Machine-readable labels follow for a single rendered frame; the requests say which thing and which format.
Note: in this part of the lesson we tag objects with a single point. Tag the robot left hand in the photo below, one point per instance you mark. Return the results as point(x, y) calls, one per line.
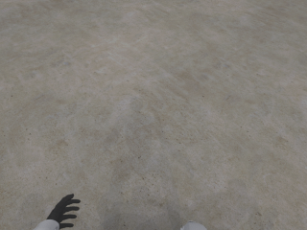
point(58, 213)

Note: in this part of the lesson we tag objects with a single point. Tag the left robot forearm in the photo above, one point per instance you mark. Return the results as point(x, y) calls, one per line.
point(48, 224)

